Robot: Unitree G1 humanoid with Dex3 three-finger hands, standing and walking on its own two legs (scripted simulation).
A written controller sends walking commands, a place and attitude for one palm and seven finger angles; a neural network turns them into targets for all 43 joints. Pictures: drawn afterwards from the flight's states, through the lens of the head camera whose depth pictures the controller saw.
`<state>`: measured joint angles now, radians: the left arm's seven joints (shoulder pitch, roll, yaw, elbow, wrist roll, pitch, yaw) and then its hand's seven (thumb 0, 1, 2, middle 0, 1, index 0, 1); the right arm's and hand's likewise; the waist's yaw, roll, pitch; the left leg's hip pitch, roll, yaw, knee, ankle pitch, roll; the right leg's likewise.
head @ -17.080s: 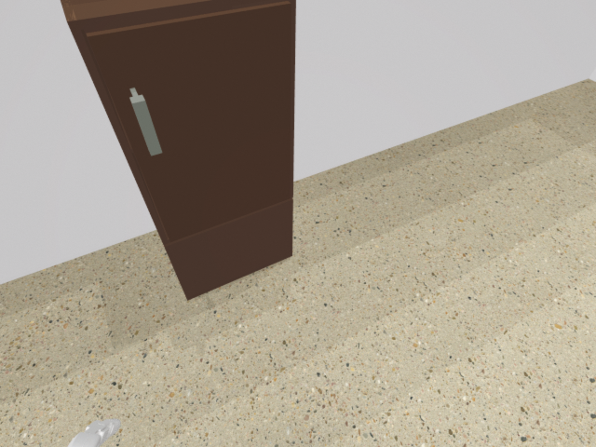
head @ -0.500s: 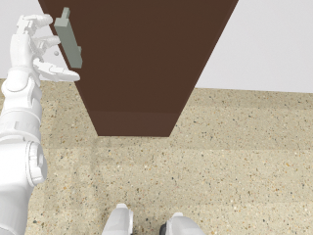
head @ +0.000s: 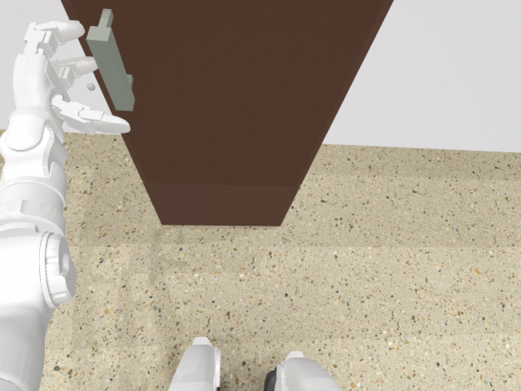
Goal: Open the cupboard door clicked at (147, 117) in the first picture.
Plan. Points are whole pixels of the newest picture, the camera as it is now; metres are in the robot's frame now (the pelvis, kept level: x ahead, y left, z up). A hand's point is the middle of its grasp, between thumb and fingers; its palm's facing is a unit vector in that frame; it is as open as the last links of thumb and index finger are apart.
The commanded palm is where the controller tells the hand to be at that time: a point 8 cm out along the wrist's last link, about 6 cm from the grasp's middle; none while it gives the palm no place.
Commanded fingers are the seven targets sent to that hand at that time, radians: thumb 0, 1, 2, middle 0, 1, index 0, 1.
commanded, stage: move the hooked fingers beside the handle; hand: left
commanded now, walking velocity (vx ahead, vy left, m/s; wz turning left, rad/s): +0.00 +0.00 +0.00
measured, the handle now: (116, 62) +0.57 +0.21 +0.09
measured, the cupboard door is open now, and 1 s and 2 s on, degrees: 0 1 1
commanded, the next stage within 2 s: none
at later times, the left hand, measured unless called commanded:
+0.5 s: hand (86, 87) +0.51 +0.24 +0.09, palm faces +0.08 -1.00 +0.00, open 15.0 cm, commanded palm +0.50 +0.25 +0.09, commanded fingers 0.00 -0.50 0.30 -0.30 -1.20 -0.30 -1.20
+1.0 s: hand (79, 89) +0.51 +0.25 +0.09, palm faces +0.04 -1.00 +0.01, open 14.5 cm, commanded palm +0.50 +0.28 +0.09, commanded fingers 0.00 -0.50 0.30 -0.30 -1.20 -0.30 -1.20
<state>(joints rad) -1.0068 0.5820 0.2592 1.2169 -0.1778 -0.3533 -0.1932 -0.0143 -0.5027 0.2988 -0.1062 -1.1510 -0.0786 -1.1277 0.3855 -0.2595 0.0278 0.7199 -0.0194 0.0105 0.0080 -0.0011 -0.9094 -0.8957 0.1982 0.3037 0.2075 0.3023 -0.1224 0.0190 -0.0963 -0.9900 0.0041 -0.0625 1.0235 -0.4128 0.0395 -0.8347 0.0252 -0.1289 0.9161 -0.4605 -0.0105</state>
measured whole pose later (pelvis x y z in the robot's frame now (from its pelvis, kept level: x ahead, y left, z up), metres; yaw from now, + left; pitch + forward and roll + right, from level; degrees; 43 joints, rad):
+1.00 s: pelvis +0.00 +0.00 +0.00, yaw -3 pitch +21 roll -5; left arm -0.89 0.68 0.45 1.21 -0.15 -0.36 -0.37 -0.01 -0.50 0.30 -0.25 -1.19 -0.21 -1.16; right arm 0.38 -0.28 0.05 0.65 0.01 0.07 -0.03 0.00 -0.91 -0.90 0.20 0.30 0.21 0.30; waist -0.16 0.02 -0.10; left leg -0.94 0.04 -0.01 1.00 -0.42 0.05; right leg -0.81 0.05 -0.07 0.89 -0.45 0.00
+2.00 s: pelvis +0.00 +0.01 +0.00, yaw -4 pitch +22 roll -5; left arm -0.91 0.74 0.51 1.23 -0.11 -0.32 -0.41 -0.01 -0.50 0.30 -0.30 -1.20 -0.30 -1.19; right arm 0.38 -0.28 0.07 0.61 0.00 0.08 -0.05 0.00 -0.91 -0.90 0.20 0.30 0.21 0.30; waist -0.18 0.02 -0.10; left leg -0.98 0.04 0.00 1.01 -0.42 0.05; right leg -0.85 0.06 -0.06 0.90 -0.44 0.00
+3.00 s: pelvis +0.00 +0.00 +0.00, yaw -3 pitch +21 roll -5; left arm -0.87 0.67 0.45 1.18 -0.15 -0.34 -0.36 -0.01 -0.50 0.30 -0.30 -1.20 -0.22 -1.17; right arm 0.39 -0.27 0.05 0.64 0.00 0.08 -0.04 0.00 -0.91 -0.90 0.20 0.30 0.21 0.30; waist -0.15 0.02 -0.10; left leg -0.95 0.04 -0.02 1.00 -0.42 0.04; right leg -0.82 0.06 -0.07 0.90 -0.44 -0.01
